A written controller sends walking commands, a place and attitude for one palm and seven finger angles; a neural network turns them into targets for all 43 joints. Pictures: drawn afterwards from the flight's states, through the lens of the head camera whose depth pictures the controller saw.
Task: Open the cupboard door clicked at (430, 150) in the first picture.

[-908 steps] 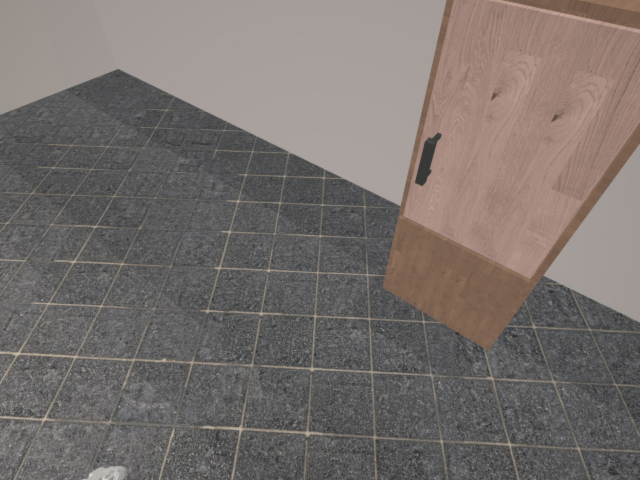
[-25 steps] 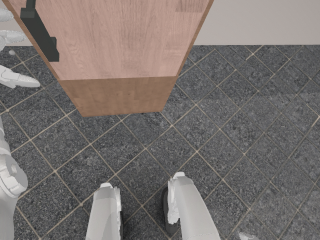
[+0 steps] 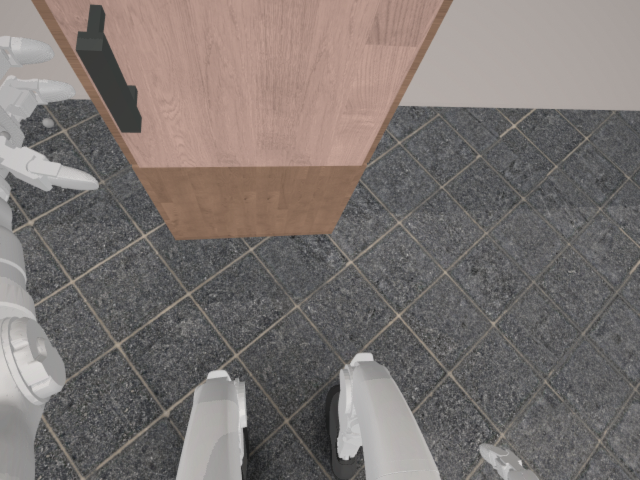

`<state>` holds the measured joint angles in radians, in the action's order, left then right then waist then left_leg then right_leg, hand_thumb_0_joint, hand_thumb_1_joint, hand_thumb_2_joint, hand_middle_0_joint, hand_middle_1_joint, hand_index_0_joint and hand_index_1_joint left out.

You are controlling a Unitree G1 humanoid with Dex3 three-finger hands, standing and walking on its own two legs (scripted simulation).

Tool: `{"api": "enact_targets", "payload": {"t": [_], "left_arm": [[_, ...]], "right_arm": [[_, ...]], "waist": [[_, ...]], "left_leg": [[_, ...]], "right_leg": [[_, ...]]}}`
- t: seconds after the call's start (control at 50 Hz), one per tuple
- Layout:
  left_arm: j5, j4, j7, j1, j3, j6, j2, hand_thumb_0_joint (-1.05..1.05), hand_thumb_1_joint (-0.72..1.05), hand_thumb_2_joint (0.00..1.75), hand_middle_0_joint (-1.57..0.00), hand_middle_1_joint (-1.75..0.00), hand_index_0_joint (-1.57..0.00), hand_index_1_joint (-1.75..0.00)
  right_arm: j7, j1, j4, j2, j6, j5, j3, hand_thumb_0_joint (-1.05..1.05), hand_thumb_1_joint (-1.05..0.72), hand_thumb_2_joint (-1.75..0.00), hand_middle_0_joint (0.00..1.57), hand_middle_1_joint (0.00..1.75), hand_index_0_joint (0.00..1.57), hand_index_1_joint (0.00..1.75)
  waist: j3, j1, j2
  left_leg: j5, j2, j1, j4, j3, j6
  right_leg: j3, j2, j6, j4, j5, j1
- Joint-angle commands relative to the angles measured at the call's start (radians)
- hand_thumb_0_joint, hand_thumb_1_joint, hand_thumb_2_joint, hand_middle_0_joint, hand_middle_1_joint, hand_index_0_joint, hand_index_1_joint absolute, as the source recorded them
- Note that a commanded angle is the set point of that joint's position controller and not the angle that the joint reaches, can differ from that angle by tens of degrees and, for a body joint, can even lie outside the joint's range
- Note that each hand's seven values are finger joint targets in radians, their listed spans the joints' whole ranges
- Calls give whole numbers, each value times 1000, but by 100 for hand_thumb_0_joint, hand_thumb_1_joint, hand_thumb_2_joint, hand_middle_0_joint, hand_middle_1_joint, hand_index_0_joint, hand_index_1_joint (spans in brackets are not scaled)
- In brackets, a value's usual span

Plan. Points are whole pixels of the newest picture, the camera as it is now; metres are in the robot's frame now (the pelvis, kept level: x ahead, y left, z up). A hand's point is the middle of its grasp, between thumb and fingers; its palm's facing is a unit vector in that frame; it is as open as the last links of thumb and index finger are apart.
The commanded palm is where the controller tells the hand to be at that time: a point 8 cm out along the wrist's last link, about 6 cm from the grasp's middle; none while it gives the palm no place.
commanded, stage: slide the fingers in behind the handle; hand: left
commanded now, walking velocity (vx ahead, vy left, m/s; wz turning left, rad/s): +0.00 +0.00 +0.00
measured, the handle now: (115, 74) +0.55 +0.21 +0.05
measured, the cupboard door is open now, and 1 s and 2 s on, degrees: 0 0 0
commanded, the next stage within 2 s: close the thumb around the handle in 1.68 s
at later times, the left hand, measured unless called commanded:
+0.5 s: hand (73, 121) +0.50 +0.24 +0.04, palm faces +0.03 -1.00 -0.02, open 14.0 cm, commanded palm +0.48 +0.27 +0.04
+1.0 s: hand (111, 119) +0.50 +0.21 +0.04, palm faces +0.05 -1.00 -0.02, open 13.9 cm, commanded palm +0.49 +0.23 +0.04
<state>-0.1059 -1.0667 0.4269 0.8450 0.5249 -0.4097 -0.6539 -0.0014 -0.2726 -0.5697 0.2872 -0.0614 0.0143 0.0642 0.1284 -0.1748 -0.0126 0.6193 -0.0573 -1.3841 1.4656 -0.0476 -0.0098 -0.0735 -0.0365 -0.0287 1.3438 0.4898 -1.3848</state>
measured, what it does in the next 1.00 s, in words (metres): stands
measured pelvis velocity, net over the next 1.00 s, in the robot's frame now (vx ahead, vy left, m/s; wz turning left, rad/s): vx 0.00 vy -0.01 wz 0.02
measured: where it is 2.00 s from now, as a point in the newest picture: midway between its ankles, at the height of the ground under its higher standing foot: (289, 463)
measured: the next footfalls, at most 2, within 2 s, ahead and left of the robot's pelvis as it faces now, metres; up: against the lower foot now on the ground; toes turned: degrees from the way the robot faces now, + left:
none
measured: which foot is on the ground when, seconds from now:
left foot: down 0.00-1.00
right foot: down 0.00-1.00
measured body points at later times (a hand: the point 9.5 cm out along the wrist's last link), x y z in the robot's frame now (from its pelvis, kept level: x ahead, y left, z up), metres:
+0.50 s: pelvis +0.00 +0.00 +0.01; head +0.18 +0.04 +0.42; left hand +0.49 +0.30 +0.04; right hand +0.05 -0.26 -0.10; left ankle +0.02 +0.11 -0.58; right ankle +0.07 -0.15 -0.58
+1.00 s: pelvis +0.00 -0.01 +0.01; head +0.18 +0.03 +0.42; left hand +0.50 +0.26 +0.04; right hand +0.05 -0.27 -0.11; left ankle +0.02 +0.11 -0.58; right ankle +0.07 -0.15 -0.58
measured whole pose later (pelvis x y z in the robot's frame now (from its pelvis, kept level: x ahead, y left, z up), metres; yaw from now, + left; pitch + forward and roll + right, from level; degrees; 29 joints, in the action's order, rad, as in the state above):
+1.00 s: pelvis +0.00 -0.01 +0.01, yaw +1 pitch +30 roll -4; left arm -0.10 -1.07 0.25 0.87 0.39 -0.46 -0.49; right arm -0.02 -0.29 -0.61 0.26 -0.06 0.03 0.05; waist 0.14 -0.16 -0.02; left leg 0.60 -0.04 -1.35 1.43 -0.05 0.00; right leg -0.07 -0.05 -0.02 1.33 0.49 -1.36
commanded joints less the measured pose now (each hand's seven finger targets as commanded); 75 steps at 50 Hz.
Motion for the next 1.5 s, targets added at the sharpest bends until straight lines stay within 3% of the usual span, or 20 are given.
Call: {"api": "enact_targets", "payload": {"t": [0.0, 0.06, 0.12, 0.2, 0.26, 0.3, 0.36, 0.46, 0.52, 0.62, 0.66, 0.82, 0.94, 1.06, 1.08, 1.12, 1.18, 1.26, 1.36, 1.48], "left_arm": [[-18, 217, -8, 412, 35, -67, -299, 0, -50, 30, -30, -120, -30, -120], [-13, 208, -3, 385, 46, -60, -316, 0, -50, 30, -30, -120, -30, -120], [-22, 217, 2, 389, -14, -52, -233, 0, -50, 30, -30, -120, -30, -120], [-27, 207, -10, 353, 15, -41, -252, 0, -50, 30, -30, -120, -30, -120], [-25, 252, -24, 354, 19, -54, -254, 0, -50, 30, -30, -120, -30, -120], [-23, 250, -38, 347, 4, -60, -224, 0, -50, 30, -30, -120, -30, -120], [-22, 258, -54, 358, -20, -72, -186, 0, -50, 30, -30, -120, -30, -120], [-11, 212, -78, 387, -21, -79, -184, 0, -50, 30, -30, -120, -30, -120], [-8, 254, -89, 377, -27, -101, -174, 0, -50, 30, -30, -120, -30, -120], [-7, 192, -104, 382, -68, -92, -111, 0, -50, 30, -30, -120, -30, -120], [-1, 205, -115, 403, -42, -91, -152, 0, -50, 30, -30, -120, -30, -120], [7, 227, -132, 466, -149, -105, -30, 0, -50, 30, -30, -120, -30, -120], [14, 221, -178, 463, -130, -117, -28, 0, -50, 30, -30, -120, -30, -120], [18, 235, -193, 434, -188, -140, 48, 0, -50, 30, -30, -120, -30, -120], [13, 211, -195, 430, -184, -135, 55, 0, -50, 30, -30, -120, -30, -120], [10, 161, -205, 417, -146, -126, 16, 0, -50, 30, -30, -120, -30, -120], [25, 173, -231, 427, -108, -133, -25, 0, -50, 30, -30, -120, -30, -120], [34, 191, -234, 439, -161, -155, 37, 0, -50, 30, -30, -120, -30, -120], [30, 196, -223, 443, -115, -154, -30, 0, -50, 30, -30, -120, -30, -120], [22, 173, -211, 442, -128, -137, -12, 0, -50, 30, -30, -120, -30, -120]], "right_arm": [[21, -179, 25, 205, 12, 6, -77, 0, -90, -90, 20, 30, 20, 30], [20, -182, 25, 205, 11, 7, -75, 0, -90, -90, 20, 30, 20, 30], [15, -183, 27, 200, 12, 7, -76, 0, -90, -90, 20, 30, 20, 30], [15, -183, 30, 198, 9, 5, -78, 0, -90, -90, 20, 30, 20, 30], [10, -185, 33, 195, 8, 7, -79, 0, -90, -90, 20, 30, 20, 30], [9, -181, 31, 189, 9, 7, -81, 0, -90, -90, 20, 30, 20, 30], [6, -178, 28, 184, 13, 8, -83, 0, -90, -90, 20, 30, 20, 30], [10, -181, 20, 184, 15, 11, -79, 0, -90, -90, 20, 30, 20, 30], [8, -180, 29, 181, 18, 13, -83, 0, -90, -90, 20, 30, 20, 30], [6, -180, 19, 180, 14, 12, -84, 0, -90, -90, 20, 30, 20, 30], [8, -181, 21, 183, 10, 14, -82, 0, -90, -90, 20, 30, 20, 30], [4, -187, 4, 174, 11, 18, -89, 0, -90, -90, 20, 30, 20, 30], [1, -190, -2, 168, 10, 24, -92, 0, -90, -90, 20, 30, 20, 30], [-9, -180, -4, 155, 10, 24, -96, 0, -90, -90, 20, 30, 20, 30], [-7, -179, -6, 156, 9, 22, -97, 0, -90, -90, 20, 30, 20, 30], [-3, -178, -1, 157, 9, 21, -90, 0, -90, -90, 20, 30, 20, 30], [-3, -173, 12, 151, 8, 25, -85, 0, -90, -90, 20, 30, 20, 30], [-10, -173, 13, 145, 9, 27, -90, 0, -90, -90, 20, 30, 20, 30], [-6, -175, 13, 153, 9, 25, -90, 0, -90, -90, 20, 30, 20, 30], [-2, -169, 17, 153, 10, 20, -86, 0, -90, -90, 20, 30, 20, 30]], "waist": [[589, -16, -219], [617, 1, -243], [597, -16, -241], [591, -2, -203], [613, 8, -231], [586, -1, -201], [581, -4, -221], [530, -16, -183], [587, 1, -230], [538, -21, -182], [556, -14, -176], [570, -41, -221], [592, -31, -185], [602, -31, -193], [575, -40, -148], [527, -33, -125], [551, -19, -124], [560, -36, -140], [598, -22, -136], [560, -29, -140]], "left_leg": [[-439, 25, 449, -183, -37, -13], [-469, 25, 457, -179, -35, -11], [-478, 23, 489, -189, -48, -9], [-447, 25, 445, -194, -37, -11], [-482, 24, 480, -202, -40, -6], [-456, 22, 467, -208, -37, -8], [-439, 25, 485, -216, -39, -4], [-369, 30, 419, -219, -30, -10], [-428, 31, 476, -221, -34, -3], [-390, 31, 446, -221, -34, -6], [-392, 32, 430, -220, -30, -7], [-406, 34, 501, -225, -42, 1], [-416, 38, 486, -225, -35, 0], [-424, 41, 503, -232, -26, 1], [-394, 41, 471, -231, -23, -3], [-349, 46, 395, -230, -11, -12], [-342, 48, 367, -225, 0, -14], [-364, 47, 398, -220, 1, -12], [-353, 49, 373, -213, 8, -14], [-325, 49, 360, -219, 4, -14]], "right_leg": [[10, 58, 48, -124, -211, 269], [10, 56, 50, -116, -228, 277], [1, 57, 52, -122, -220, 243], [6, 58, 48, -131, -222, 285], [5, 57, 51, -128, -234, 288], [5, 59, 49, -138, -223, 291], [3, 58, 50, -142, -205, 271], [9, 55, 49, -147, -179, 285], [10, 54, 56, -136, -202, 287], [8, 54, 52, -145, -187, 268], [11, 51, 51, -140, -197, 297], [5, 51, 56, -143, -194, 244], [7, 50, 52, -148, -210, 286], [11, 51, 55, -161, -226, 312], [13, 52, 51, -168, -215, 318], [22, 52, 51, -171, -200, 345], [30, 50, 48, -162, -204, 373], [31, 50, 47, -160, -222, 355], [43, 49, 46, -157, -234, 401], [37, 50, 46, -158, -200, 370]]}}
